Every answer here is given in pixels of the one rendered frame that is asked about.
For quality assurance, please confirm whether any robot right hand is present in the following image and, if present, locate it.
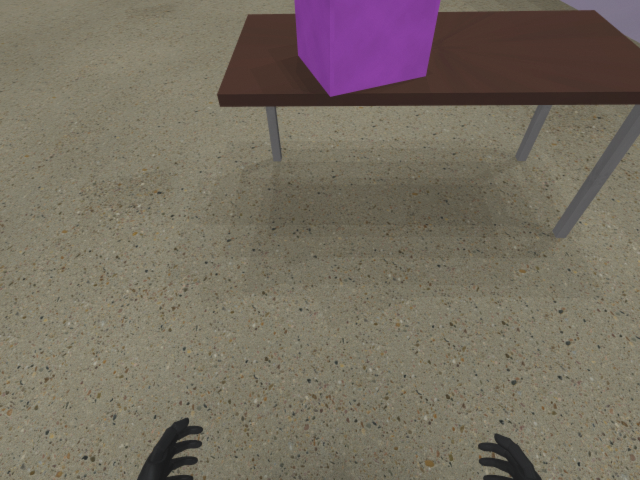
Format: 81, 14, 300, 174
478, 433, 542, 480

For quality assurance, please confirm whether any table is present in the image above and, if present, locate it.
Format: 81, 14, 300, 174
217, 10, 640, 238

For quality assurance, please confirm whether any carton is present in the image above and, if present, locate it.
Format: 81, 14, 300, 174
294, 0, 440, 97

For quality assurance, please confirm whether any robot left hand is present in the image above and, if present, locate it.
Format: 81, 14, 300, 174
137, 418, 203, 480

